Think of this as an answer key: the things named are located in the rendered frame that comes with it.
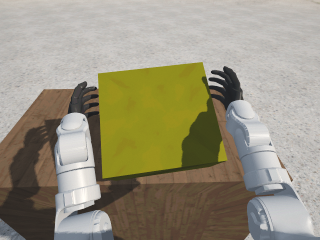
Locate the pedestal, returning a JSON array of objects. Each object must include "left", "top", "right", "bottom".
[{"left": 0, "top": 87, "right": 293, "bottom": 240}]

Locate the left robot forearm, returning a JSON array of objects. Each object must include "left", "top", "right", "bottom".
[{"left": 54, "top": 112, "right": 101, "bottom": 240}]

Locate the right robot forearm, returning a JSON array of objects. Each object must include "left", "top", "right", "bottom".
[{"left": 225, "top": 100, "right": 314, "bottom": 233}]

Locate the right robot hand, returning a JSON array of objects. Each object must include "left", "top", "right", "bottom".
[{"left": 208, "top": 66, "right": 244, "bottom": 111}]

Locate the right robot upper arm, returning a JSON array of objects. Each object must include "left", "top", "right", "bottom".
[{"left": 247, "top": 194, "right": 320, "bottom": 240}]

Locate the carton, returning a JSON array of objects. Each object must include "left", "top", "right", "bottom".
[{"left": 98, "top": 62, "right": 228, "bottom": 181}]

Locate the left robot upper arm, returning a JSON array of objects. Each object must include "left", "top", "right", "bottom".
[{"left": 55, "top": 210, "right": 114, "bottom": 240}]

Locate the left robot hand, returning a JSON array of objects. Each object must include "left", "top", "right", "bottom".
[{"left": 67, "top": 81, "right": 99, "bottom": 118}]

